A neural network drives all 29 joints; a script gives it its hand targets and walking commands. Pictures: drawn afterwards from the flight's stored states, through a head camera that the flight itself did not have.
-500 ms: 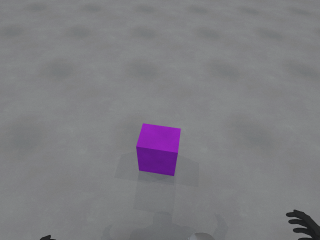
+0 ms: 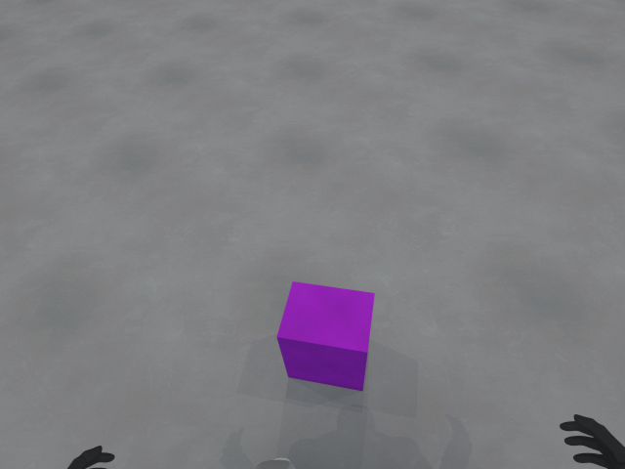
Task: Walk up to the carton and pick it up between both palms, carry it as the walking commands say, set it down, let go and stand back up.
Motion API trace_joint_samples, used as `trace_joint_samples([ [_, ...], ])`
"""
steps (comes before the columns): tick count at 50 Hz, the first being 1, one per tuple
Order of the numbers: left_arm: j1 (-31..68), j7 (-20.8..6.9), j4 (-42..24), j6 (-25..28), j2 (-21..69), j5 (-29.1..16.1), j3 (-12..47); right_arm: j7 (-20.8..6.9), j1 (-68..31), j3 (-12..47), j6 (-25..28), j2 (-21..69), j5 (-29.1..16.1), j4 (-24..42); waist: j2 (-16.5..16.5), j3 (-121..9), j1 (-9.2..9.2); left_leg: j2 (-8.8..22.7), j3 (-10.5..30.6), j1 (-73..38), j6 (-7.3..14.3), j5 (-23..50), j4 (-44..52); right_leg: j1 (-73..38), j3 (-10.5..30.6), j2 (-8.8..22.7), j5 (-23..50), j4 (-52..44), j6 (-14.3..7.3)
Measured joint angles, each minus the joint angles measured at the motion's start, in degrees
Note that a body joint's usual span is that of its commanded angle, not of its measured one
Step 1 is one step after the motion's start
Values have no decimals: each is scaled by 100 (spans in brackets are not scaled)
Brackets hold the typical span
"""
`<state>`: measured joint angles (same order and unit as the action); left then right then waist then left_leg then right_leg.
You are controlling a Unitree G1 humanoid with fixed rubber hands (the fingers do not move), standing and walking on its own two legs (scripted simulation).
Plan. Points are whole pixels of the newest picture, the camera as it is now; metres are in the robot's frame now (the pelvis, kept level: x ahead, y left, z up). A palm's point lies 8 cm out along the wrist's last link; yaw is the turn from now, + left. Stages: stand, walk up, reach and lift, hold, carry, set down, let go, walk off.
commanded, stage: walk up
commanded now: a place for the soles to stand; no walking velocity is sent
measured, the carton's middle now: (328, 337) +0.58 +0.05 -0.61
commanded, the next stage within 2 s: none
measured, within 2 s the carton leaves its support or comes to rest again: neither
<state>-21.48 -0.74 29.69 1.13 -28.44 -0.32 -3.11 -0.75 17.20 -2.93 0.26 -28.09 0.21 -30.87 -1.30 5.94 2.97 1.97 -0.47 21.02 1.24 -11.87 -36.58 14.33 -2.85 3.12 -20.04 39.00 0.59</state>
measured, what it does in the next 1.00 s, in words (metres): steps to the left: left foot, then left foot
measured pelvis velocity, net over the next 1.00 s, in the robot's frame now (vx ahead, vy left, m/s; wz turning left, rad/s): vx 0.10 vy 0.10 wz -0.09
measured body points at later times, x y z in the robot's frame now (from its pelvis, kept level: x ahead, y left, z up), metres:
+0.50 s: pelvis +0.06 +0.01 +0.02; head +0.07 +0.02 +0.47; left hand +0.19 +0.35 -0.08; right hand +0.21 -0.31 -0.07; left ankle +0.10 +0.14 -0.72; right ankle +0.01 -0.13 -0.72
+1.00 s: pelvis +0.10 +0.10 +0.00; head +0.14 +0.09 +0.44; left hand +0.16 +0.48 -0.08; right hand +0.23 -0.24 -0.08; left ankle +0.17 +0.22 -0.72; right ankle +0.03 -0.08 -0.67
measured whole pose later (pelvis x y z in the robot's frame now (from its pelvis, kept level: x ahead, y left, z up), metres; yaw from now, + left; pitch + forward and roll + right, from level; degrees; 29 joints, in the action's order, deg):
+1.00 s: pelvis +0.10 +0.10 +0.00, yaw -5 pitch -3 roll +0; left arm -21.1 5.3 46.3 0.5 -30.1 1.2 -4.6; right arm -4.4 7.5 -6.3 -3.0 -26.2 2.7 -39.5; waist -0.8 8.4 1.4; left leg 2.4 -2.8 20.9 0.7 -15.8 -40.1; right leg 18.2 5.7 4.1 -32.1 58.6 -1.6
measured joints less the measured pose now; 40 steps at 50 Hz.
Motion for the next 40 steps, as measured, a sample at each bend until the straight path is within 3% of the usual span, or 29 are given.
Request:
trace_joint_samples([
  [3,107,37,233,-101,73,-91,54,72,-364,38,-2,19,-15,-189,92,-10,-33,-32,70,-18,-165,-56,-180,-37,34,8,-355,277,50],
  [7,334,66,660,-120,200,-103,193,54,-812,171,-25,131,-116,-465,148,-101,-87,36,131,-172,-292,-292,-182,-363,-14,-76,-276,-99,85],
  [18,1242,67,1670,-14,226,-111,245,76,-1425,236,35,188,-188,-1522,184,-188,-182,-26,66,-622,-201,-96,584,-876,-9,-30,41,-1054,141],
  [33,1785,63,2962,-40,363,-70,170,98,-1333,216,31,395,-161,-2833,138,-204,-361,-113,-33,-1065,-154,356,1489,-1256,41,47,495,-1899,200],
  [36,1418,252,2796,33,418,100,35,-110,-1242,11,-171,342,136,-2568,50,-276,-352,-79,-109,-676,-15,-537,626,-1129,133,29,421,-1778,106],
  [40,696,494,2521,96,278,279,-155,-371,-1119,-201,-352,222,332,-1863,-53,-188,-272,66,60,42,-182,-924,-642,-1039,320,69,306,-1631,70],
])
